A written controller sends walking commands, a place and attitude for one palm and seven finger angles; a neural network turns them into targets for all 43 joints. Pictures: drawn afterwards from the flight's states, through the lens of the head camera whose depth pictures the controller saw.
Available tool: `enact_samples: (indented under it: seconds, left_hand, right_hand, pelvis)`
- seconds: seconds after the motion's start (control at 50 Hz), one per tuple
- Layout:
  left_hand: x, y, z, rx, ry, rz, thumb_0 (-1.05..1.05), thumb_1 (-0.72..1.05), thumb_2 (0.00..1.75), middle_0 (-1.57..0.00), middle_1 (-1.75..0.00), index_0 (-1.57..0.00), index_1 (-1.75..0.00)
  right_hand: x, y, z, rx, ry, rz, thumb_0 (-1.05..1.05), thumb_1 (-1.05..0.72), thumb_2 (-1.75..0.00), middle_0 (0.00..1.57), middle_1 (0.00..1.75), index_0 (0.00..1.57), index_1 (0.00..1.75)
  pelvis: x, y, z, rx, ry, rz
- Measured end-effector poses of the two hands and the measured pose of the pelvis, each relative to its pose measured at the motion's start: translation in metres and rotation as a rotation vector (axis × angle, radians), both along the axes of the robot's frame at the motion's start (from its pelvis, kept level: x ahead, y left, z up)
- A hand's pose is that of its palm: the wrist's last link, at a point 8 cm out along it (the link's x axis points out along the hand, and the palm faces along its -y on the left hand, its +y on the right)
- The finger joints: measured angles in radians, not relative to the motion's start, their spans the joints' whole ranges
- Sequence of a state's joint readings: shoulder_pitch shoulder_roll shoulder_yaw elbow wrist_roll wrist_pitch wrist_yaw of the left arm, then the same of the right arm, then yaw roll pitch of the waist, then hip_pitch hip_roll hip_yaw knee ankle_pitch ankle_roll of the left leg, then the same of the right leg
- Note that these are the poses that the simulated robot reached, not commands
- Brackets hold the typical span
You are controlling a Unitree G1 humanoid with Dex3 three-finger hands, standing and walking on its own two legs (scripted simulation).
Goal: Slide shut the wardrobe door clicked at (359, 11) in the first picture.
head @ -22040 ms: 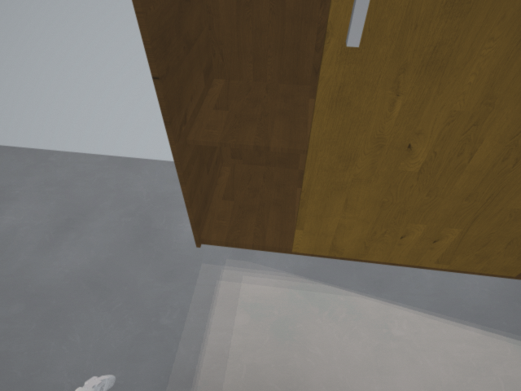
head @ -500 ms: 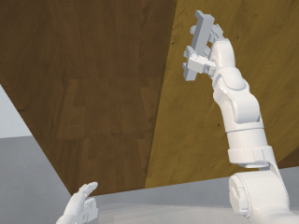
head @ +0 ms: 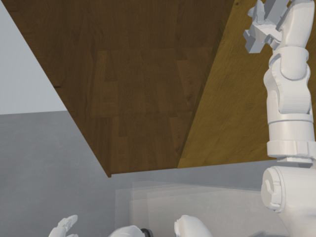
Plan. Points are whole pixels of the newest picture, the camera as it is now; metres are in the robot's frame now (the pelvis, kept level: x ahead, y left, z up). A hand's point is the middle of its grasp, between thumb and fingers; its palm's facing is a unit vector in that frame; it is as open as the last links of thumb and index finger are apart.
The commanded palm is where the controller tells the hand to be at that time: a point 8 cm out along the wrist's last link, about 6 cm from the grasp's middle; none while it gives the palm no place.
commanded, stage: step sideways, sliding the door along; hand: right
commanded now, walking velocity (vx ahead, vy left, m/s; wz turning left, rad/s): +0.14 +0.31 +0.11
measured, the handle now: (266, 7) +0.49 -0.20 +0.28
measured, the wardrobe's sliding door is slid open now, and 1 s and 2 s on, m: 0.41 0.28 0.00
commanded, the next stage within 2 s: none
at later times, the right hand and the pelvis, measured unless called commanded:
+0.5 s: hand (241, 22) +0.46 -0.14 +0.27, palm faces +0.39 +0.91 -0.12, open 7.3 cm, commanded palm +0.42 -0.10 +0.26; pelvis +0.07 +0.12 +0.00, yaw -2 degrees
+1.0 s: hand (190, 24) +0.45 -0.05 +0.27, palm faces +0.29 +0.96 +0.02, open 7.5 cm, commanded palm +0.42 -0.02 +0.25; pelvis +0.12 +0.15 +0.02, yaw +0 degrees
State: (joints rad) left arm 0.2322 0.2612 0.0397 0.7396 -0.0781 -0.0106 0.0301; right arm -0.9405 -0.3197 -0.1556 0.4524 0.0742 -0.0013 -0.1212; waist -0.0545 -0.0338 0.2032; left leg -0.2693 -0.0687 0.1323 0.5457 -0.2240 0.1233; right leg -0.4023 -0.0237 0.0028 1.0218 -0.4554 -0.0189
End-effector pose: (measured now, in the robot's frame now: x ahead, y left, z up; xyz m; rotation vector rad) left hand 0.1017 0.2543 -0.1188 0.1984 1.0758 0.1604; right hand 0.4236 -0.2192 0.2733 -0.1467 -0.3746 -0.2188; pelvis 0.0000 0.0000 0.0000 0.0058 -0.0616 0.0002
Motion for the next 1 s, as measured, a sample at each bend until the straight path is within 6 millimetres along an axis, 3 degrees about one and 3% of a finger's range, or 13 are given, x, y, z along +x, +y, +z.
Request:
enact_samples:
  seconds: [0.12,0.24,0.36,0.46,0.54,0.58,0.68,0.76,0.9,1.0]
  left_hand:
    - [0.042,0.008,0.014,0.030,-0.070,-0.052,0.01,0.91,0.90,-0.20,-0.30,-0.20,-0.30]
    - [0.094,-0.016,0.028,-0.084,-0.128,-0.148,0.01,0.91,0.90,-0.20,-0.30,-0.20,-0.30]
    - [0.140,-0.025,0.040,-0.160,-0.168,-0.250,0.01,0.91,0.90,-0.20,-0.30,-0.20,-0.30]
    - [0.182,-0.005,0.034,-0.200,-0.226,-0.305,0.01,0.90,0.90,-0.21,-0.30,-0.21,-0.30]
    - [0.219,0.026,0.016,-0.222,-0.294,-0.331,0.01,0.90,0.90,-0.21,-0.30,-0.21,-0.30]
    - [0.232,0.046,0.011,-0.191,-0.312,-0.311,0.01,0.90,0.90,-0.21,-0.30,-0.21,-0.30]
    - [0.234,0.090,0.024,-0.084,-0.298,-0.236,0.01,0.91,0.90,-0.20,-0.30,-0.20,-0.30]
    - [0.228,0.107,0.033,-0.008,-0.286,-0.216,0.01,0.91,0.90,-0.20,-0.30,-0.20,-0.30]
    - [0.220,0.085,0.054,-0.073,-0.270,-0.227,0.01,0.91,0.90,-0.20,-0.30,-0.20,-0.30]
    - [0.224,0.068,0.067,-0.130,-0.287,-0.275,0.01,0.91,0.90,-0.20,-0.30,-0.20,-0.30]
  right_hand:
    - [0.001,0.003,-0.003,-0.002,-0.041,0.013,-0.05,-0.68,-0.82,0.45,1.40,0.15,1.22]
    - [0.000,0.009,-0.003,0.002,-0.044,0.018,-0.05,-0.68,-0.82,0.45,1.40,0.15,1.21]
    - [-0.001,0.017,-0.004,-0.014,-0.053,-0.013,-0.06,-0.67,-0.83,0.46,1.40,0.15,1.20]
    - [-0.002,0.027,-0.004,-0.036,-0.056,-0.098,-0.08,-0.65,-0.84,0.49,1.42,0.15,1.18]
    - [-0.003,0.040,-0.005,-0.032,-0.080,-0.224,-0.10,-0.62,-0.83,0.50,1.43,0.13,1.20]
    - [-0.004,0.047,-0.006,-0.040,-0.092,-0.276,-0.10,-0.62,-0.83,0.51,1.43,0.11,1.23]
    - [-0.006,0.064,-0.007,-0.032,-0.111,-0.284,-0.10,-0.62,-0.81,0.50,1.43,0.11,1.23]
    - [-0.006,0.077,-0.011,-0.010,-0.168,-0.224,-0.11,-0.64,-0.77,0.47,1.48,0.12,1.14]
    - [-0.008,0.106,-0.013,0.047,-0.189,-0.114,-0.08,-0.65,-0.73,0.44,1.49,0.15,1.10]
    - [-0.008,0.127,-0.014,0.071,-0.206,-0.040,-0.07,-0.65,-0.74,0.42,1.52,0.15,1.12]
  pelvis:
    - [0.006,0.010,-0.003,-0.024,0.006,-0.035]
    - [0.016,0.028,0.011,0.030,-0.009,-0.040]
    - [0.038,0.065,0.016,0.068,-0.025,-0.022]
    - [0.061,0.104,0.007,0.068,-0.054,-0.019]
    - [0.083,0.139,-0.017,0.028,-0.084,-0.065]
    - [0.085,0.144,-0.017,0.041,-0.094,-0.086]
    - [0.090,0.143,-0.002,0.000,-0.036,-0.088]
    - [0.097,0.140,-0.006,0.011,-0.027,-0.096]
    - [0.115,0.141,0.015,0.056,-0.017,-0.052]
    - [0.116,0.151,0.024,0.084,-0.015,0.001]
